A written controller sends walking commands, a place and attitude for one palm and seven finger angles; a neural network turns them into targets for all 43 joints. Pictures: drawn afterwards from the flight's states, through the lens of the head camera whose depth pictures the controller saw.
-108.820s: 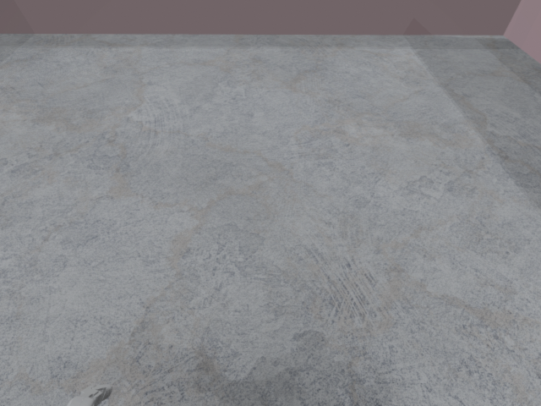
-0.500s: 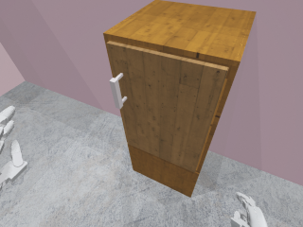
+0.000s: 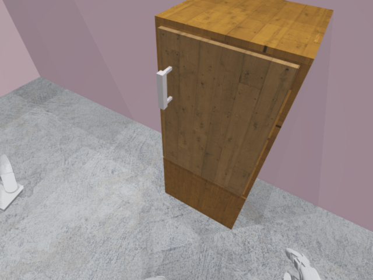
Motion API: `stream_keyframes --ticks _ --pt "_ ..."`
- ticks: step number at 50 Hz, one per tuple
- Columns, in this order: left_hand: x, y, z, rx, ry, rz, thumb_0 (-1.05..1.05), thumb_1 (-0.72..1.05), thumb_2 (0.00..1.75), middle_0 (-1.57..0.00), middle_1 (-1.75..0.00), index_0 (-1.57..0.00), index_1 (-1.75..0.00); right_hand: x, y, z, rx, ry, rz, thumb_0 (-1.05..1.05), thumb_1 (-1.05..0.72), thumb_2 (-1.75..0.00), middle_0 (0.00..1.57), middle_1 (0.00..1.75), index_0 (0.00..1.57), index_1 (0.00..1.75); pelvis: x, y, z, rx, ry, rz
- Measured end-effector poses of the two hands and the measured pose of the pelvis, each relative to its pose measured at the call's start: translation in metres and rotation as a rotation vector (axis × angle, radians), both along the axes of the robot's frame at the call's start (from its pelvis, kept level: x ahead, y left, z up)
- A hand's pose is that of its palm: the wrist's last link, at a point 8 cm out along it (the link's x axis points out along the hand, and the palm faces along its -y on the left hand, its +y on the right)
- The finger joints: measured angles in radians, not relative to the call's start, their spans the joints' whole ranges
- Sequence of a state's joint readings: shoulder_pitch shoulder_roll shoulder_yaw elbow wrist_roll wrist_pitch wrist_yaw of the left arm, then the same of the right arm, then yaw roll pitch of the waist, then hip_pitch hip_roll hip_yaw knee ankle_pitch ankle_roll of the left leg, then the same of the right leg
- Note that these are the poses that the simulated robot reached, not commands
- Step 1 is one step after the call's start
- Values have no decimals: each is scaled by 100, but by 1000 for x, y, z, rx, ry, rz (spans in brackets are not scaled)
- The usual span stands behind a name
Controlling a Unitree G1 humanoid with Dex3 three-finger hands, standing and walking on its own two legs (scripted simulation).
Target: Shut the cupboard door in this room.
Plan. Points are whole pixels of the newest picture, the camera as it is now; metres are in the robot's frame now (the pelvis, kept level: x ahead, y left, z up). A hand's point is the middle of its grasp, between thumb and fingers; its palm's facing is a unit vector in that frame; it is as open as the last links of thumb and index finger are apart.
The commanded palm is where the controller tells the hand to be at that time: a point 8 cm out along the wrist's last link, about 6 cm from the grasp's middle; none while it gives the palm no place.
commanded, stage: step back with the hand held close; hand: left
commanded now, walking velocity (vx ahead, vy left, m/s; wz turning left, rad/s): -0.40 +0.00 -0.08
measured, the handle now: (165, 88) +0.66 +0.11 +0.05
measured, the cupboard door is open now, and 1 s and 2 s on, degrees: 0 0 0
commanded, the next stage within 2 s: stop stepping back and stand still in 0.46 s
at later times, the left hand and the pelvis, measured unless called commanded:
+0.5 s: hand out of the picture +0.12 +0.30 +0.21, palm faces +0.41 -0.87 -0.28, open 7.4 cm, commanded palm +0.05 +0.33 +0.20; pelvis -0.10 +0.04 +0.02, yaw -4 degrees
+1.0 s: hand out of the picture -0.05 +0.41 +0.20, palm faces +0.45 -0.88 -0.17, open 7.4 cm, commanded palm -0.09 +0.44 +0.20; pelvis -0.25 +0.15 -0.04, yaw -5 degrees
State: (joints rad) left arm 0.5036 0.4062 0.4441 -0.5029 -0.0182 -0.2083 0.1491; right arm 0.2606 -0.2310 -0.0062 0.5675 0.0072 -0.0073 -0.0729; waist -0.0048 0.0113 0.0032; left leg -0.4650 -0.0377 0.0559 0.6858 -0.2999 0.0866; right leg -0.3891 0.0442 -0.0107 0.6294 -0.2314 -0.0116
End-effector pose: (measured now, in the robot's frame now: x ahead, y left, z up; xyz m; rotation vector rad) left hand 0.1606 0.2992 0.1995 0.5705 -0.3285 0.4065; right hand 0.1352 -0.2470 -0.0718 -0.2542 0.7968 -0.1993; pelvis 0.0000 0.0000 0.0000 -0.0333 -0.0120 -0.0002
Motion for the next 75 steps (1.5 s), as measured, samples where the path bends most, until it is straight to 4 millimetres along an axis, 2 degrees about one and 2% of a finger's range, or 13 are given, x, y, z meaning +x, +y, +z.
stream_keyframes --ticks 11,17,26,30,34,40,47,51,55,61,67,71,75 --pt "-33 28 -9 -11 -45 -33 1 89 90 -21 -30 -22 -30 -20 23 7 -54 -9 18 1 -90 -90 20 30 20 30 -31 24 -6 -44 -5 25" --pt "-58 53 12 -14 -116 -12 1 89 90 -21 -30 -22 -30 -29 53 23 -30 -51 56 1 -90 -90 20 30 20 30 -52 36 6 -97 33 -8" --pt "-84 43 10 -123 -144 -145 1 90 90 -20 -30 -21 -30 -58 82 44 -7 -155 119 1 -90 -90 20 30 20 30 -114 43 13 -105 116 -66" --pt "-113 28 5 -23 -152 -262 1 90 90 -20 -30 -21 -30 -95 77 31 4 -208 81 1 -90 -90 20 30 21 30 -155 49 -9 -48 69 -150" --pt "-142 34 10 20 -173 -323 1 89 90 -21 -30 -22 -30 -160 72 18 -22 -145 -27 1 -90 -90 20 30 21 30 -165 61 -14 -73 -24 -147" --pt "-172 85 1 -70 -223 -199 1 89 90 -21 -30 -22 -30 -253 68 -8 -82 -50 -154 1 -90 -90 20 30 20 30 -198 85 -28 -105 -85 -49" --pt "-243 138 -6 -84 -341 -151 1 89 90 -21 -30 -21 -30 -324 106 -9 -120 78 -165 1 -90 -90 20 30 20 30 -231 123 -29 -75 -60 -96" --pt "-244 160 -8 -121 -389 -165 1 89 90 -20 -30 -21 -30 -329 140 -12 -138 14 -119 1 -90 -90 20 30 20 30 -263 160 -39 -80 -67 -103" --pt "-237 169 16 -108 -317 -220 1 89 91 -20 -30 -21 -30 -338 192 10 -29 -54 -96 1 -90 -90 20 30 20 30 -297 175 -10 -77 -92 -124" --pt "-289 170 55 3 -89 -290 1 90 90 -20 -30 -21 -30 -350 241 45 102 -106 -78 1 -90 -90 20 30 21 30 -320 200 37 -91 -42 -122" --pt "-351 214 32 153 0 -141 1 89 90 -21 -30 -22 -30 -344 242 8 48 -47 22 1 -90 -90 21 30 21 30 -351 224 3 35 11 -136" --pt "-357 261 17 -50 -83 36 1 89 90 -21 -30 -22 -30 -351 247 12 -1 -44 -2 1 -90 -90 20 30 21 30 -358 244 6 33 4 -86" --pt "-352 274 -8 -207 -107 50 1 89 90 -20 -30 -21 -30 -356 257 15 -59 -114 -30 1 -90 -90 20 30 20 30 -363 271 -3 21 -6 -44"
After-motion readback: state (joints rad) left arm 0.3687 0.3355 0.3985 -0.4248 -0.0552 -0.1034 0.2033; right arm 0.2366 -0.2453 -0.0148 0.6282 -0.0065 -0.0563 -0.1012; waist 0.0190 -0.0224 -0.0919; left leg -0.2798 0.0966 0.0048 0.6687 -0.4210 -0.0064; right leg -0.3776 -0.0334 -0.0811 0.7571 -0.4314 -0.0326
